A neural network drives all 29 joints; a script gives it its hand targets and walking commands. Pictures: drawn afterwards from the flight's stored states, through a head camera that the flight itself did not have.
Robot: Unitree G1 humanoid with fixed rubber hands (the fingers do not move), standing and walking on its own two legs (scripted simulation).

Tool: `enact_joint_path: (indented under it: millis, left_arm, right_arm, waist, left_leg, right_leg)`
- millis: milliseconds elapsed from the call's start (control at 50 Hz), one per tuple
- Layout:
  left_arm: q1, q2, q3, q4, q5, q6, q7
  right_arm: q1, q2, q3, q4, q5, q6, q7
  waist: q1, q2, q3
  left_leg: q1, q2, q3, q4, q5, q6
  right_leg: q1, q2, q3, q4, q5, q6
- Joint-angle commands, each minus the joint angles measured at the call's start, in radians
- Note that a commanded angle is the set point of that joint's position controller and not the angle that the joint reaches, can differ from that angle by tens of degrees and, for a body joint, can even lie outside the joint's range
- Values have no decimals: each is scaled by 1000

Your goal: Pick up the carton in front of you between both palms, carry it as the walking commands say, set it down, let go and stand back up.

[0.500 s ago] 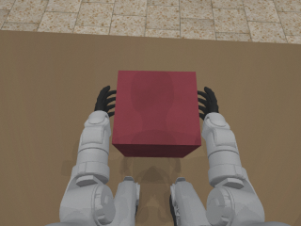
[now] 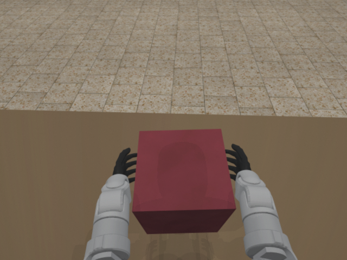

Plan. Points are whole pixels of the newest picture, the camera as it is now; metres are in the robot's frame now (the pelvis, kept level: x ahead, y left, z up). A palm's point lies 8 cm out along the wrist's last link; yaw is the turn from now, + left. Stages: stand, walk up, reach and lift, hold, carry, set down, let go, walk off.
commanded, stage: reach and lift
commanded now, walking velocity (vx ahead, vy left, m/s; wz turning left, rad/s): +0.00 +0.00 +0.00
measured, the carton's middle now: (181, 185) +0.32 +0.00 -0.07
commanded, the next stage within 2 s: hold in 1.10 s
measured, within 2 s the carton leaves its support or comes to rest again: neither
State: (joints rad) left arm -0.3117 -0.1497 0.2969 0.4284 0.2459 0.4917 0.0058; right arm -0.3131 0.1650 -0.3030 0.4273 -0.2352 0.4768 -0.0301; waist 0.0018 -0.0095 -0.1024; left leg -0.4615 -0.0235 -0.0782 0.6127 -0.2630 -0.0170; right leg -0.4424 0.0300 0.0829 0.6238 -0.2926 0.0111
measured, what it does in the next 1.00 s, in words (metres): stands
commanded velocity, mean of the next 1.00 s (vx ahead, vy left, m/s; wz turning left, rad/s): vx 0.00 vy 0.00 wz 0.00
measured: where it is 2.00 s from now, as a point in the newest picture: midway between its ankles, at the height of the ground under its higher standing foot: outside the picture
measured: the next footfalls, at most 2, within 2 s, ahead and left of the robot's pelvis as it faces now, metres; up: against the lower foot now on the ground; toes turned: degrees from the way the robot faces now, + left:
none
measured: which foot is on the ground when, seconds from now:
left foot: down 0.00-1.00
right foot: down 0.00-1.00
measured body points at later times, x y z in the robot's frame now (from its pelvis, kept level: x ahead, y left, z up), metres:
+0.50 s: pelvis -0.01 +0.00 +0.01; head -0.03 +0.01 +0.46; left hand +0.31 +0.15 +0.03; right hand +0.31 -0.15 +0.04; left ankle +0.03 +0.13 -0.73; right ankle +0.01 -0.13 -0.73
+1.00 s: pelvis +0.01 +0.00 +0.02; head -0.02 +0.00 +0.47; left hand +0.31 +0.15 +0.04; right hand +0.31 -0.15 +0.05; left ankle +0.03 +0.13 -0.73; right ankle +0.01 -0.13 -0.73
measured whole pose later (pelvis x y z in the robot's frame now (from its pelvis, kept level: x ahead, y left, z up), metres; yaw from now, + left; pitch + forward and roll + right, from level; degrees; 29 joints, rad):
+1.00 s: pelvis +0.01 +0.00 +0.02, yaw +0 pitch -5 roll +0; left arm -0.26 -0.15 0.22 0.28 0.28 0.69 0.00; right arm -0.28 0.16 -0.24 0.30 -0.29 0.67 0.01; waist 0.00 -0.01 0.02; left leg -0.09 -0.02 -0.08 0.37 -0.18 -0.01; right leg -0.07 0.02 0.09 0.37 -0.21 0.01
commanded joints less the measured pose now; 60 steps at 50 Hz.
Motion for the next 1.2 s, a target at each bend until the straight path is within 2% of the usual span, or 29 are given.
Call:
enact_joint_path:
  millis: [0, 40, 120, 180, 220, 400, 800, 1060, 1180]
  left_arm:
    - [-471, -978, -617, -41, -203, 16, -240]
    - [-455, -963, -612, -61, -198, 44, -239]
    - [-444, -947, -557, -41, -170, 85, -246]
    - [-489, -939, -507, -9, -145, 94, -256]
    - [-535, -950, -508, -17, -150, 91, -262]
    - [-594, -970, -536, -41, -163, 91, -261]
    - [-435, -951, -581, -158, -193, 138, -240]
    - [-421, -925, -594, -212, -207, 167, -243]
    - [-393, -921, -673, -319, -257, 205, -238]
  right_arm:
    - [-431, 1013, 609, 13, 185, 36, 256]
    - [-410, 997, 599, 3, 180, 62, 259]
    - [-413, 969, 544, 15, 154, 101, 269]
    - [-462, 961, 495, 44, 132, 110, 278]
    - [-504, 971, 495, 38, 134, 106, 284]
    - [-566, 972, 516, 16, 140, 102, 290]
    - [-421, 926, 561, -113, 170, 145, 282]
    - [-398, 928, 581, -163, 186, 180, 272]
    - [-361, 931, 651, -267, 226, 221, 259]
  waist:
    - [-2, -1, -309]
    - [-1, -3, -243]
    - [3, 0, -112]
    - [4, -3, -58]
    - [3, -1, -73]
    - [-1, 10, -140]
    - [1, 14, -154]
    - [3, 3, -129]
    - [-5, 3, -171]
  left_leg:
    - [320, -81, 8, -121, 293, 10]
    - [339, -78, 8, -159, 266, 11]
    - [341, -74, 12, -210, 149, 18]
    - [332, -71, 20, -222, 69, 23]
    - [342, -69, 24, -219, 55, 25]
    - [388, -68, 26, -223, 82, 17]
    - [479, -73, 11, -265, 295, 3]
    - [483, -78, 14, -277, 287, 7]
    - [526, -79, 9, -291, 359, 3]
  right_leg:
    - [217, 70, -1, -151, 309, -2]
    - [244, 65, 0, -188, 289, -3]
    - [250, 58, -1, -241, 171, -11]
    - [235, 54, -5, -254, 88, -17]
    - [239, 52, -9, -252, 71, -20]
    - [281, 59, -21, -250, 97, -21]
    - [372, 72, -14, -287, 292, -8]
    - [394, 68, -8, -302, 307, 0]
    - [447, 66, -4, -315, 391, 6]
